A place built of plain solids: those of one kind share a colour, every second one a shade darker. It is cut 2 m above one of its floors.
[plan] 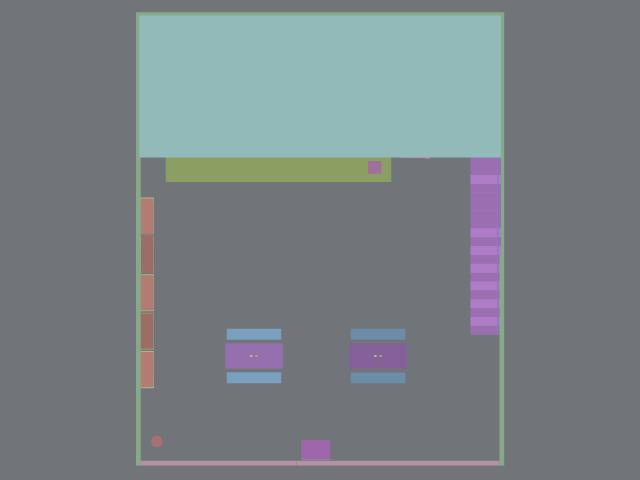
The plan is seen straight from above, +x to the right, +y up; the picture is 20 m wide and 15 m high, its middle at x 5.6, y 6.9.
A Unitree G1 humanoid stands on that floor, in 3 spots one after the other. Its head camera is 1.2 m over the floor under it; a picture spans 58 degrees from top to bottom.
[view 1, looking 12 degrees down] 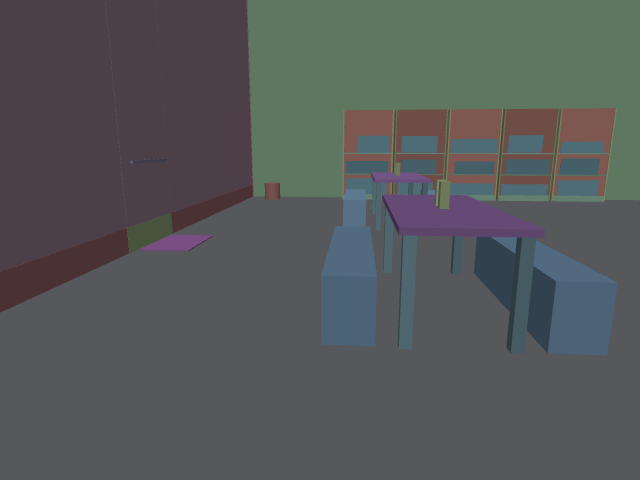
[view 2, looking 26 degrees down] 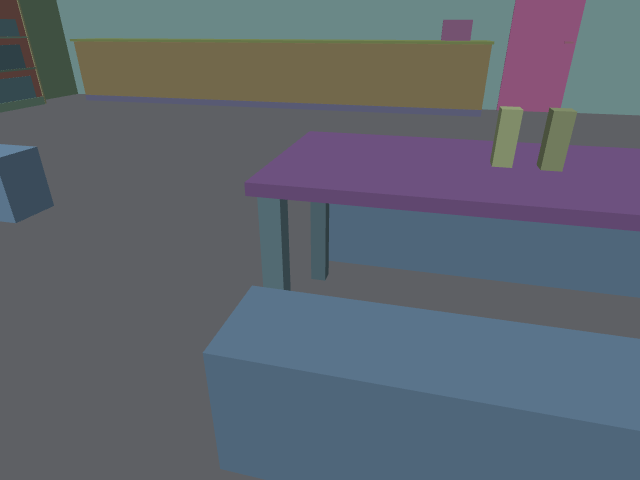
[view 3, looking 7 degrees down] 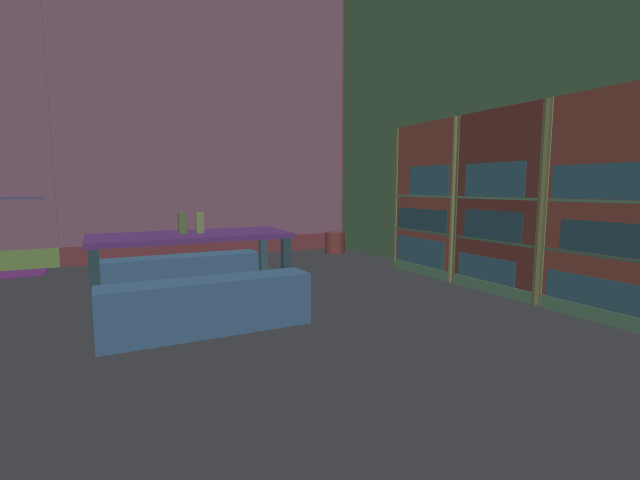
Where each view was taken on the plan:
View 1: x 10.76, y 2.64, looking -175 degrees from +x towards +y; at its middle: ground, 5.77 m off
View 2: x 7.07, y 1.65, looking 104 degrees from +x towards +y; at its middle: leg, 2.20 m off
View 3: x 4.30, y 7.47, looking -117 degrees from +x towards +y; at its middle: stallriser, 8.44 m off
